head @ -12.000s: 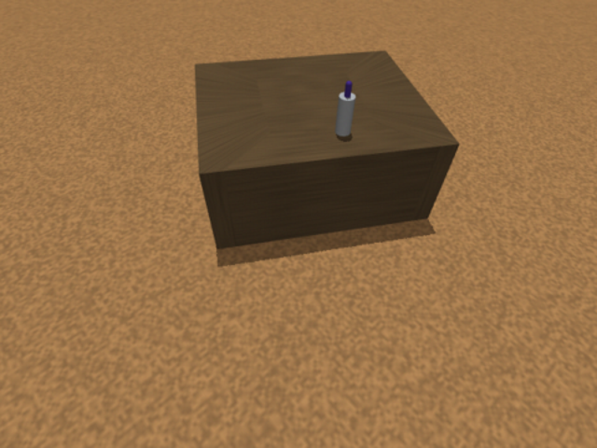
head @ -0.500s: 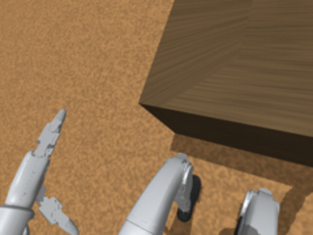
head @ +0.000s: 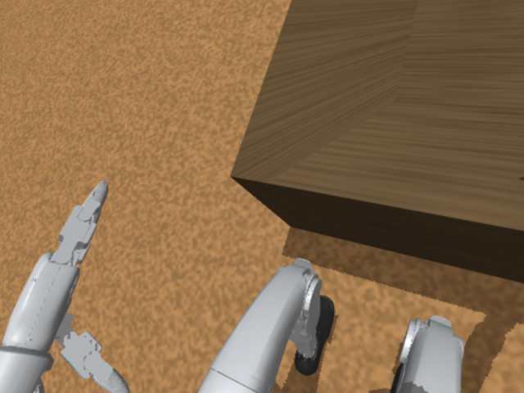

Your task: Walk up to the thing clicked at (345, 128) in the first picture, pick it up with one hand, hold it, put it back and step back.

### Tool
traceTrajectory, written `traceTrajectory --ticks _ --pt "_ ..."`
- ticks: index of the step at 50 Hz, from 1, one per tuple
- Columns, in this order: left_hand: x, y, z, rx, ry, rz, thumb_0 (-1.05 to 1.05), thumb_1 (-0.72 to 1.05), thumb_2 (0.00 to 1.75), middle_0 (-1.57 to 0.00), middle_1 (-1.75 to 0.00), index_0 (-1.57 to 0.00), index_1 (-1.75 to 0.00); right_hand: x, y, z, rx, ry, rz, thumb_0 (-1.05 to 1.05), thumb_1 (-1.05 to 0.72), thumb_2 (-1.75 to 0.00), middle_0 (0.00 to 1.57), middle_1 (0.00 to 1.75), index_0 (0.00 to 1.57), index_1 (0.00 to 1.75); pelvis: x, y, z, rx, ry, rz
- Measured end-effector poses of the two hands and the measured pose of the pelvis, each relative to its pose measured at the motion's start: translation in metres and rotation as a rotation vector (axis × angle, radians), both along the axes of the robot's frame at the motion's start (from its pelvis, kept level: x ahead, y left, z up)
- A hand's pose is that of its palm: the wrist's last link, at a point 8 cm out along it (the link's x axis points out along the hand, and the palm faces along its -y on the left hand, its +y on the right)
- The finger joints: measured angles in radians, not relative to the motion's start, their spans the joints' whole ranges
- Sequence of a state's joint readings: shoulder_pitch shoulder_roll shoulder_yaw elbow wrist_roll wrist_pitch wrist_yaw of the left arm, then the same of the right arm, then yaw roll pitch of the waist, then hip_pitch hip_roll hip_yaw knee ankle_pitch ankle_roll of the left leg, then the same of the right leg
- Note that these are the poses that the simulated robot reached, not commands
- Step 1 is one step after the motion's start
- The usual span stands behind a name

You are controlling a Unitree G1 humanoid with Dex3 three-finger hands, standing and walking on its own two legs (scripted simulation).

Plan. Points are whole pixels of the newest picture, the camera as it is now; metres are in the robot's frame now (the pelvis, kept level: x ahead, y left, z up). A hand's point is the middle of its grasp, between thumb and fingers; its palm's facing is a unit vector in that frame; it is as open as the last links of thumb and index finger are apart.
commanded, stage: close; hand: right
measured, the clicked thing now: out of the picture +0.56 -0.25 -0.03
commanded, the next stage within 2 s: settle in 0.28 s
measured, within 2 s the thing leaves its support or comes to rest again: leaves its support in 0.66 s
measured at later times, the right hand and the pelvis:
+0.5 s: hand out of the picture +0.55 -0.25 -0.05, palm faces +0.26 +0.97 +0.02, open 8.2 cm; pelvis -0.01 +0.00 -0.01, yaw +0 degrees
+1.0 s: hand out of the picture +0.56 -0.25 +0.01, palm faces +0.27 +0.96 +0.00, open 8.3 cm; pelvis +0.00 +0.00 +0.03, yaw +0 degrees
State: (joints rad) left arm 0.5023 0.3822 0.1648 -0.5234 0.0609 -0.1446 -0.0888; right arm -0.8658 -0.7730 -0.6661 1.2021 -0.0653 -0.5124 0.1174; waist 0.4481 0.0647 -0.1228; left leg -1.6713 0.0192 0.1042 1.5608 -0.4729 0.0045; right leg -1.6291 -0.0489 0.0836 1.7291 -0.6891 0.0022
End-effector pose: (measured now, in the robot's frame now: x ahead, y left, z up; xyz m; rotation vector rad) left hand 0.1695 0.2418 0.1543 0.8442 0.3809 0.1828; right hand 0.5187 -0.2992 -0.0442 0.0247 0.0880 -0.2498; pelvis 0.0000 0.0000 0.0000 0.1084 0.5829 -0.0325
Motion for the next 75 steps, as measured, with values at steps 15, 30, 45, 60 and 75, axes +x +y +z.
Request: traceTrajectory --ticks 15,30,45,60,75 --pt "-0.005 -0.005 -0.006 -0.003 -0.005 -0.002 -0.01 -0.57 0.08 -0.06 -0.04 -0.05 -0.06 0.003 -0.002 -0.001 -0.016 -0.025 0.003 -0.02 0.17 -0.81 0.84 0.87 0.93 0.9 -0.005 -0.003 -0.007 0.0 0.001 0.005" --pt "-0.009 0.003 -0.007 0.01 -0.002 0.022 -0.01 -0.58 0.08 -0.07 -0.05 -0.06 -0.07 -0.001 -0.001 0.0 -0.016 -0.014 -0.011 -0.01 0.19 -1.02 0.77 1.04 0.85 1.08 -0.007 -0.001 -0.008 -0.005 -0.004 0.005" --pt "-0.011 0.016 -0.012 -0.077 0.033 0.101 -0.01 -0.58 0.09 -0.07 -0.05 -0.05 -0.07 0.004 0.002 0.046 -0.02 -0.007 -0.022 -0.01 0.21 -1.05 0.76 1.06 0.85 1.1 0.002 -0.001 0.019 -0.008 -0.031 0.0" --pt "-0.002 0.013 -0.014 -0.137 0.051 0.105 -0.01 -0.57 0.08 -0.07 -0.05 -0.05 -0.07 0.006 0.002 0.064 -0.004 -0.001 -0.024 -0.01 0.21 -1.05 0.75 1.09 0.83 1.12 0.009 0.001 0.037 -0.014 -0.036 -0.001" --pt "0.005 0.012 -0.009 -0.176 0.051 0.124 -0.01 -0.57 0.08 -0.06 -0.04 -0.05 -0.06 0.009 0.007 0.086 0.003 -0.002 -0.028 -0.01 0.2 -1.06 0.73 1.11 0.82 1.14 0.016 0.002 0.053 -0.012 -0.052 -0.005"
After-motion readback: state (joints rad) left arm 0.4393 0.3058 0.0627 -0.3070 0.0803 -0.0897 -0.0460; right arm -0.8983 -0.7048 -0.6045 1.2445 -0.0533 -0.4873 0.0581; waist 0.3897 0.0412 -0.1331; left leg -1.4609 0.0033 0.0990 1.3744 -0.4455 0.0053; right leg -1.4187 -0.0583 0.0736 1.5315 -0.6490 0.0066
